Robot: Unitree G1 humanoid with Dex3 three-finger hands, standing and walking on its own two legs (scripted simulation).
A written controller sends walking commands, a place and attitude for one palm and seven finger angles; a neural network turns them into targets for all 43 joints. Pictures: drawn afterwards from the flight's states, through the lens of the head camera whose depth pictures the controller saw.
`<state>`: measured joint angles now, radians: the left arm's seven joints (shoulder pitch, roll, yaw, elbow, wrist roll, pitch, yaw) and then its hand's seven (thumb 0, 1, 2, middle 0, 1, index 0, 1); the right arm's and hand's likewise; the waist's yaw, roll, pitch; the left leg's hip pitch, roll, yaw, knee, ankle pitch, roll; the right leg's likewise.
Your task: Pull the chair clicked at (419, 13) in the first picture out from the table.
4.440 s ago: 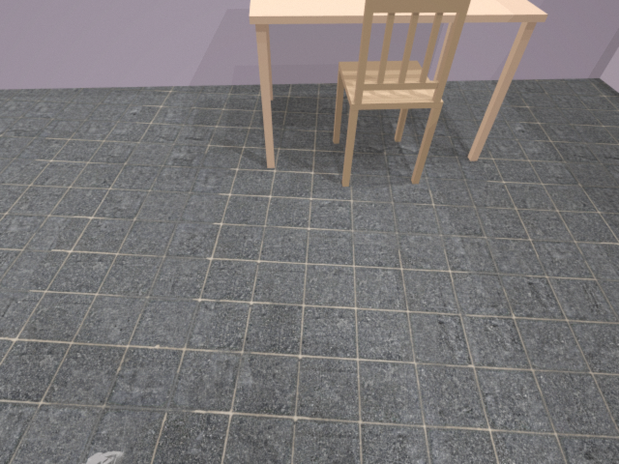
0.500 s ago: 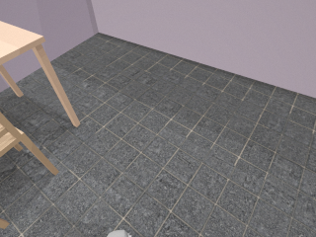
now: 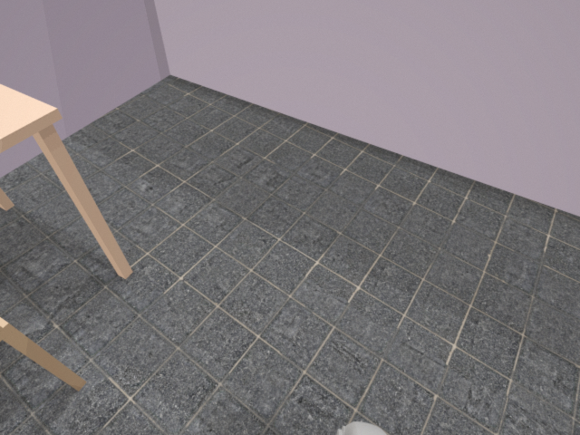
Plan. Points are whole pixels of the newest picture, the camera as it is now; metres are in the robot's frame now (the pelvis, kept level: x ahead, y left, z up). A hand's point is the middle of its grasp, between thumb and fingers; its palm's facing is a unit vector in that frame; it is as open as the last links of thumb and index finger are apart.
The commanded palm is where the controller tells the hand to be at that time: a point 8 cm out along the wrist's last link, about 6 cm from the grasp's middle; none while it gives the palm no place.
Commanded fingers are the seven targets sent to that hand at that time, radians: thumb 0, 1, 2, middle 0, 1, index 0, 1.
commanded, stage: walk to a spot facing it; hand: left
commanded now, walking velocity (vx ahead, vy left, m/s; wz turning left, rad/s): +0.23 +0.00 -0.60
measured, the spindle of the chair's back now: out of the picture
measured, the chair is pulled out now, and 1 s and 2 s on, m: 0.00 0.00 0.00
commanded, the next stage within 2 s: turn to face it in 0.04 s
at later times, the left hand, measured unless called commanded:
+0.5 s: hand (244, 353) +0.28 +0.10 -0.16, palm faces +0.02 -0.99 -0.17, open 7.3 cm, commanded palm none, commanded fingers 0.00 0.90 0.90 -0.20 -0.30 -0.20 -0.30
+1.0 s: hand (179, 397) +0.20 +0.19 -0.16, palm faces +0.34 -0.89 -0.30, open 7.4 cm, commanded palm none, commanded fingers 0.00 0.90 0.90 -0.20 -0.30 -0.20 -0.30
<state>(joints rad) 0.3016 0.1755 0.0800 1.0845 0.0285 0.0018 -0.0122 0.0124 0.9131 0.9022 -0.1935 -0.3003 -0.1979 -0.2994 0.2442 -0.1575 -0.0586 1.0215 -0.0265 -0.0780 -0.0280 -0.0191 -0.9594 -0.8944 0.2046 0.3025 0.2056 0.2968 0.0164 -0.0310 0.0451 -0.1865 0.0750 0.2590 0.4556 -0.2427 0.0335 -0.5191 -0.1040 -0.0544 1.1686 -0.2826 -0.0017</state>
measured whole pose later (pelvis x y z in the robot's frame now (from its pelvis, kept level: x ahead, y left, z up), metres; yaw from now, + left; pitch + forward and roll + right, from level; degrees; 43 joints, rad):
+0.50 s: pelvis +0.15 -0.06 -0.01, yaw +2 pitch -1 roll +0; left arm 0.08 0.11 0.04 0.97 0.02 -0.02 0.03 -0.01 0.92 0.90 -0.20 -0.30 -0.20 -0.30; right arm 0.28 -0.14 -0.05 1.04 -0.02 0.04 0.00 0.00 -0.91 -0.90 0.20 0.30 0.20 0.30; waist -0.06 0.02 0.06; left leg -0.46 0.11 0.10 1.03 -0.44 -0.05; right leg -0.29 -0.11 -0.28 0.54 -0.23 -0.04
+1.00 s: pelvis +0.17 -0.05 -0.01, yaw +18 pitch +0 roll -1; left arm 0.16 0.25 0.08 0.90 0.00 0.06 0.02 0.01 0.91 0.90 -0.19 -0.30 -0.20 -0.30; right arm 0.19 -0.24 -0.06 0.91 -0.03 0.04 0.01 0.00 -0.91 -0.89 0.20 0.30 0.20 0.30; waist -0.03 0.03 0.07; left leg -0.35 -0.01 -0.03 0.51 -0.17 0.02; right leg -0.37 -0.05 -0.03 0.80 -0.44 0.09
